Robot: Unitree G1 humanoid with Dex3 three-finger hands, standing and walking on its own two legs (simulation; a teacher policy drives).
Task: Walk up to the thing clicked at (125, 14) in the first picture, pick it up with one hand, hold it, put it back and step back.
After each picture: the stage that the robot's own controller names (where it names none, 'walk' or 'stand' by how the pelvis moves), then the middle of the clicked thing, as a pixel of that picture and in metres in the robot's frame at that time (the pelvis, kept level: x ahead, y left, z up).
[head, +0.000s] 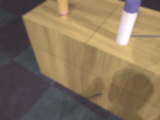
stand; (126, 23) +0.71 -0.22 +0.00
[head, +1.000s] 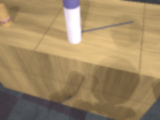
walk; (72, 19) +0.65 +0.07 +0.04
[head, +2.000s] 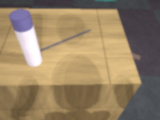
stand; (28, 41) +0.52 +0.23 +0.04
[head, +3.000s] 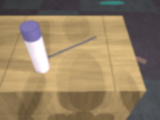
stand; (36, 49) +0.51 +0.21 +0.00
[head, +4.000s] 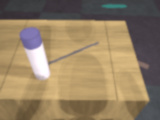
stand; (37, 56) +0.48 +0.20 +0.00
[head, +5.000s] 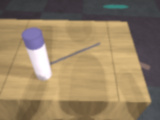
stand; (38, 57) +0.47 +0.19 +0.00
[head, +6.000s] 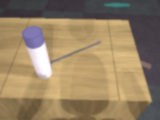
stand; (39, 55) +0.48 +0.19 +0.00
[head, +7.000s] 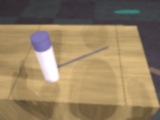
rise first; (46, 59) +0.47 +0.19 +0.01
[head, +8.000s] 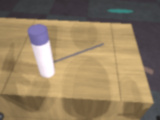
go down; (43, 53) +0.49 +0.18 +0.01
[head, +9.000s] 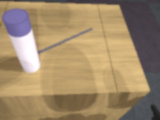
go down; (24, 45) +0.47 +0.18 +0.05
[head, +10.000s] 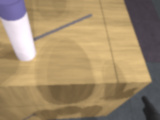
close in; (19, 31) +0.48 +0.18 +0.08
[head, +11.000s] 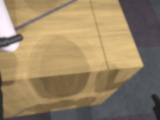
close; out of the picture +0.50 +0.19 +0.10
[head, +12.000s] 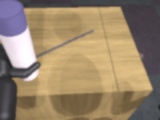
lift; (19, 47) +0.38 +0.17 +0.16
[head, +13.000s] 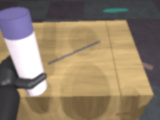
lift; (26, 57) +0.33 +0.16 +0.19
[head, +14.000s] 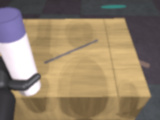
hold; (19, 58) +0.33 +0.18 +0.18
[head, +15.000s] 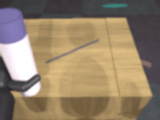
hold; (19, 59) +0.32 +0.18 +0.18
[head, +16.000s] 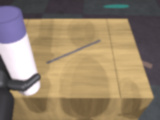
crouch; (18, 58) +0.32 +0.18 +0.19
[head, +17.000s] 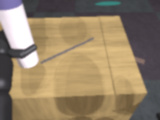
crouch; (17, 30) +0.44 +0.19 +0.19
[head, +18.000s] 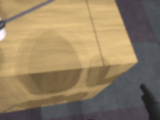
lower; out of the picture +0.53 +0.21 +0.10
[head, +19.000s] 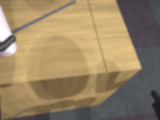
lower; out of the picture +0.50 +0.20 +0.10
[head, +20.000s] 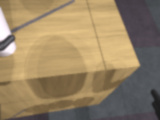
lower; out of the picture +0.51 +0.20 +0.10
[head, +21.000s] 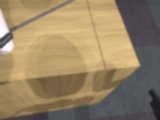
lower; out of the picture +0.51 +0.20 +0.10
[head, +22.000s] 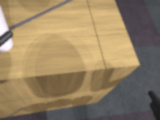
loosen; out of the picture +0.51 +0.20 +0.10
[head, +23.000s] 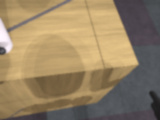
withdraw; out of the picture +0.50 +0.20 +0.10
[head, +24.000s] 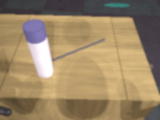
sink last; (40, 52) +0.46 +0.18 +0.05
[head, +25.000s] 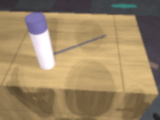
stand; (42, 44) +0.51 +0.20 +0.06
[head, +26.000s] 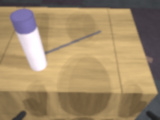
stand; (31, 44) +0.48 +0.20 +0.07
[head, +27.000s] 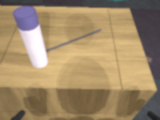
stand; (33, 41) +0.49 +0.20 +0.07
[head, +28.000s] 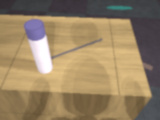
stand; (40, 49) +0.50 +0.19 +0.02
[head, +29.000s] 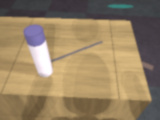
stand; (40, 53) +0.49 +0.19 +0.00
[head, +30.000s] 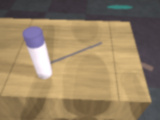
stand; (39, 55) +0.49 +0.19 +0.00
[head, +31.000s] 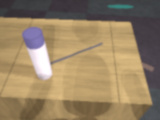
walk; (39, 56) +0.48 +0.19 +0.00
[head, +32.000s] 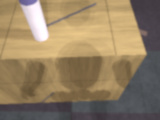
walk; (34, 15) +0.61 +0.20 +0.03
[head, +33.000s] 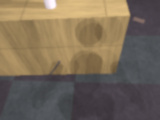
walk; out of the picture +0.94 +0.22 +0.02
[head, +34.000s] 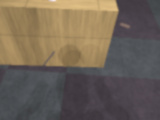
stand; out of the picture +1.13 +0.20 +0.01
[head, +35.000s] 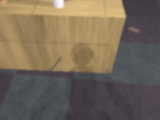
stand; out of the picture +1.09 +0.18 +0.00
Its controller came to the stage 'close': yes
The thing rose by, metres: 0.22
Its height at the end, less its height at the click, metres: +0.00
